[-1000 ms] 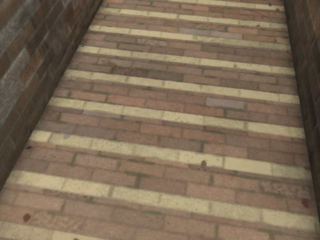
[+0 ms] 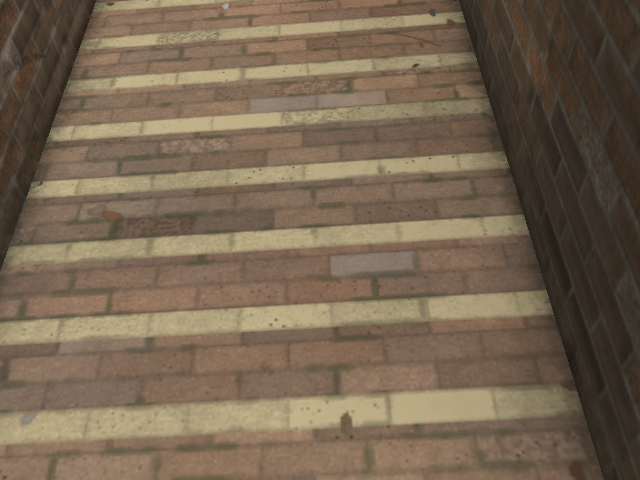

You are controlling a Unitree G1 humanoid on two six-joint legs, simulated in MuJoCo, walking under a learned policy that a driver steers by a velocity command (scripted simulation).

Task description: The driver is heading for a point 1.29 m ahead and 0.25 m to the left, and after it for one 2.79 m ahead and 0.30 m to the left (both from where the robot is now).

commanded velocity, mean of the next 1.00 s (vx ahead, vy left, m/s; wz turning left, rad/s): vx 0.00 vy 0.00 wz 0.33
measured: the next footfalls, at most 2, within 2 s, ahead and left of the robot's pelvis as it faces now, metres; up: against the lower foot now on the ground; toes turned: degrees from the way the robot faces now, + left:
left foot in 0.32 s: +0.13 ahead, +0.10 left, +0.00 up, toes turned -10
right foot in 0.70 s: +0.12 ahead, -0.09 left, +0.00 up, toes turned +21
